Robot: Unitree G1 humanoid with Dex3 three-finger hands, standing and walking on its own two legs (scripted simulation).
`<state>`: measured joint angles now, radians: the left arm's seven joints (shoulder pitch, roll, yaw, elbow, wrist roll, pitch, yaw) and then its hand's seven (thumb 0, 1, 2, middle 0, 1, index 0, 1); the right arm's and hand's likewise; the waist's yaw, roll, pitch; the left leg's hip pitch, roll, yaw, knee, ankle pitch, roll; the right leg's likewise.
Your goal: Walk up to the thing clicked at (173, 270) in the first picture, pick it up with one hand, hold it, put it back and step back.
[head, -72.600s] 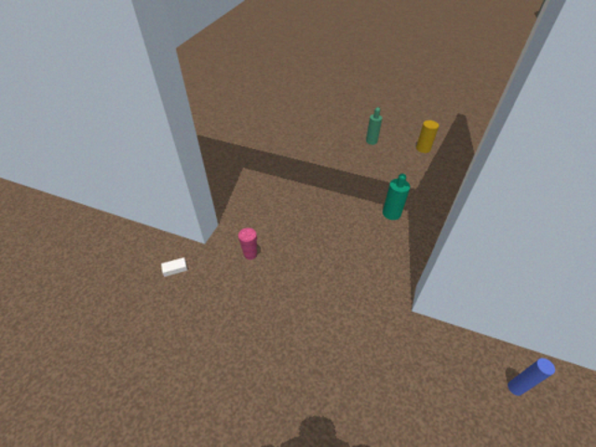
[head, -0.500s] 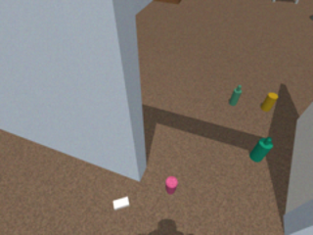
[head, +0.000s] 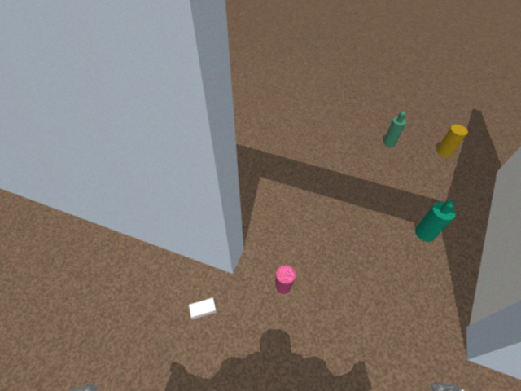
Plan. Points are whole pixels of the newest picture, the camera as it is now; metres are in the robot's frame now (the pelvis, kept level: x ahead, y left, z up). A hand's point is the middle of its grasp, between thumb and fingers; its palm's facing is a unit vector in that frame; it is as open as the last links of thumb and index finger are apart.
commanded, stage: step back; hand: left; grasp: from above
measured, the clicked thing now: (202, 308) +0.47 +0.22 -0.76
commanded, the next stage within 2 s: none
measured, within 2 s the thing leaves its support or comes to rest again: neither
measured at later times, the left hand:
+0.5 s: hand out of the picture +0.02 +0.28 -0.17, palm faces -0.10 -0.92 -0.37, open 7.4 cm
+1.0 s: hand out of the picture -0.10 +0.30 -0.16, palm faces -0.01 -0.93 -0.37, open 7.4 cm
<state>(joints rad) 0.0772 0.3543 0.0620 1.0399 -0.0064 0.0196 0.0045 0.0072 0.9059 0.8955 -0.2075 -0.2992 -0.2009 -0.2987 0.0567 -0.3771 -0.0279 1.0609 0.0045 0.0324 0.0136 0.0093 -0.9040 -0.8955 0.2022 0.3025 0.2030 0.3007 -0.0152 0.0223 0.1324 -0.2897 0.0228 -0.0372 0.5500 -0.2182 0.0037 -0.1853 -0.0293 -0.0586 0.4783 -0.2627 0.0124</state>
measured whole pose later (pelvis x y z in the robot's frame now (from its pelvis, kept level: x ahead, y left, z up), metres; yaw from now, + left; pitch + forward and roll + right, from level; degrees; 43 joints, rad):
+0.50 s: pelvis -0.10 +0.02 -0.02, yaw -5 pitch -2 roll +0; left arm 0.14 0.39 0.08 0.89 0.01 0.05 0.00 0.01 0.91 0.90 -0.21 -0.30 -0.20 -0.30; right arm 0.10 -0.35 -0.03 0.85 -0.03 0.03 0.00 0.01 -0.90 -0.90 0.21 0.30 0.21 0.30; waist -0.02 -0.01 0.19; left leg -0.41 0.03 0.05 0.63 -0.19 0.03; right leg -0.28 0.03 0.07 0.78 -0.45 0.00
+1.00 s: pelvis -0.23 +0.04 -0.01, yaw -1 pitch -2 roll -1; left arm 0.11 0.40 0.08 0.81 0.00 0.07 0.02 0.01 0.91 0.90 -0.21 -0.30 -0.20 -0.30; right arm 0.16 -0.36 -0.03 0.88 -0.03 0.03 0.00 0.01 -0.90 -0.90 0.20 0.30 0.20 0.30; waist -0.01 -0.04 0.18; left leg -0.29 -0.02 -0.03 0.62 -0.29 0.03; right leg -0.48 0.10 0.13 1.11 -0.52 -0.02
